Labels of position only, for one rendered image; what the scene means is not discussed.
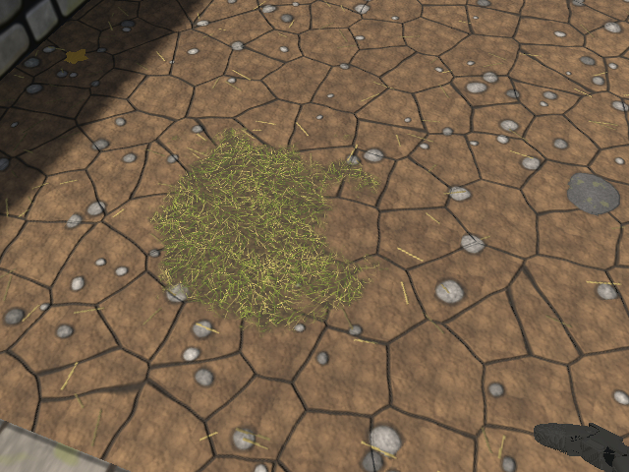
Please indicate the right robot hand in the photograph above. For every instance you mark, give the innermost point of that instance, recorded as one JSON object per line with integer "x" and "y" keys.
{"x": 596, "y": 445}

